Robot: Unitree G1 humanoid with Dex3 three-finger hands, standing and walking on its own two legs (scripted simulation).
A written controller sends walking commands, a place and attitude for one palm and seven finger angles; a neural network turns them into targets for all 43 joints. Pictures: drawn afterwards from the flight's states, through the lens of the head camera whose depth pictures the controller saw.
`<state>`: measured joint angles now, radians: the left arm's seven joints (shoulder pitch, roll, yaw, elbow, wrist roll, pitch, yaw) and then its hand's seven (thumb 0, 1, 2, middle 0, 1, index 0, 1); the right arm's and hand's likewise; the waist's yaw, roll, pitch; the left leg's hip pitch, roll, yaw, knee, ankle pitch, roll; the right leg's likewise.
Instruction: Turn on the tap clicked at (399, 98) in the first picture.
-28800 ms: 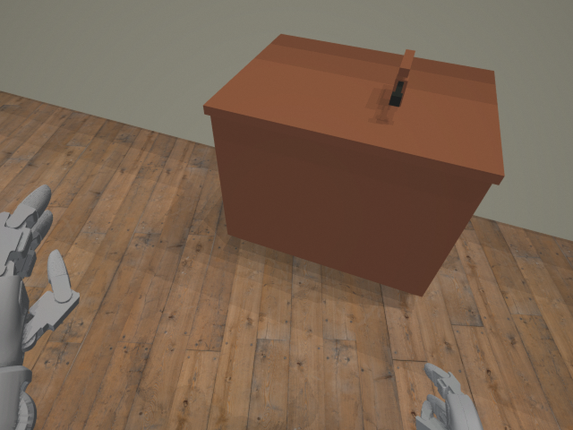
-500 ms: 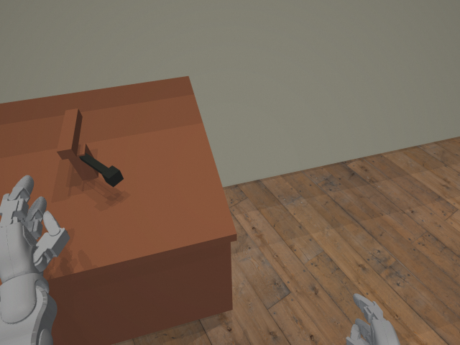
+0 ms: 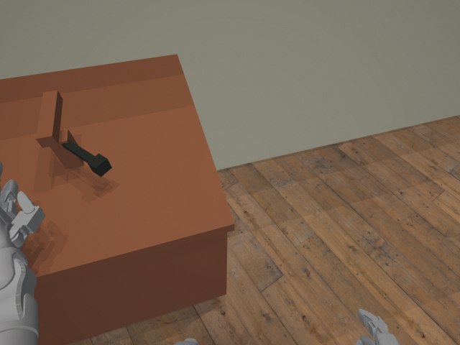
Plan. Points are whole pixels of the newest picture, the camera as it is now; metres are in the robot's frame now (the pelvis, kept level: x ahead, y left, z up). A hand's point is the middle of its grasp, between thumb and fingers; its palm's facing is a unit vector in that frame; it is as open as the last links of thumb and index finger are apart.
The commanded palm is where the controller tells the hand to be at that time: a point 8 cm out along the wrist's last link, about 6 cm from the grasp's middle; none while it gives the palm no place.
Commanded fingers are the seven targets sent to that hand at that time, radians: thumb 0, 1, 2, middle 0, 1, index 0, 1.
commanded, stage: reach beside the lever's end, fingers flat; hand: left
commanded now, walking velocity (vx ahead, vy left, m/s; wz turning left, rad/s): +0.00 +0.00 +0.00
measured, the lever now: (99, 165) +0.42 +0.28 +0.04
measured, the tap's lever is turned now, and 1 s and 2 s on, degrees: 40 40 40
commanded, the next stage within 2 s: push the lever round in 0.90 s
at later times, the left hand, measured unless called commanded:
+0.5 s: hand (39, 193) +0.36 +0.37 +0.03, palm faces +0.56 -0.82 -0.11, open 7.8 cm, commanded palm +0.32 +0.40 +0.03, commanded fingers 0.00 0.90 0.90 -0.15 -0.15 -0.15 -0.15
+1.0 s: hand (44, 194) +0.36 +0.37 +0.03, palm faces +0.55 -0.82 -0.14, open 7.8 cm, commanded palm +0.32 +0.40 +0.03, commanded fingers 0.00 0.90 0.90 -0.15 -0.15 -0.15 -0.15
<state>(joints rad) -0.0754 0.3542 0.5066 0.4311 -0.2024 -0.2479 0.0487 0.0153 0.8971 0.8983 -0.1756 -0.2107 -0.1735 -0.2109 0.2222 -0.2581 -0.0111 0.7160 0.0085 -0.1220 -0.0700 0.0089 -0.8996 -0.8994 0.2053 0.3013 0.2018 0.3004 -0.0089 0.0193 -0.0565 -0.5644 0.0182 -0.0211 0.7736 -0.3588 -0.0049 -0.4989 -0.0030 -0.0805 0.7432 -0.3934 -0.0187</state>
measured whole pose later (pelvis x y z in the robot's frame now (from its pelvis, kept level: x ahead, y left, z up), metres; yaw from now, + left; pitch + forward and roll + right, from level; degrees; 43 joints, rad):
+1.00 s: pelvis +0.00 +0.01 -0.02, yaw -2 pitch +16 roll -3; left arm -0.27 0.48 0.62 0.71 -0.16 -0.36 -0.02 0.01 0.90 0.90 -0.15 -0.15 -0.15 -0.15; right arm 0.28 -0.27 -0.01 0.69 0.00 -0.01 -0.03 0.01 -0.90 -0.90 0.21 0.30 0.20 0.30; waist -0.05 0.01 -0.10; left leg -0.79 0.04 -0.02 0.95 -0.44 0.01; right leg -0.72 0.01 -0.07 0.89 -0.45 -0.01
